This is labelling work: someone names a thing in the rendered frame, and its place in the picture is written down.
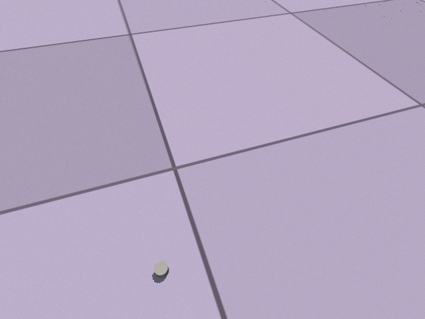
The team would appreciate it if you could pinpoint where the tin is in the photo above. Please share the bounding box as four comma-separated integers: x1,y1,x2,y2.
154,261,169,278

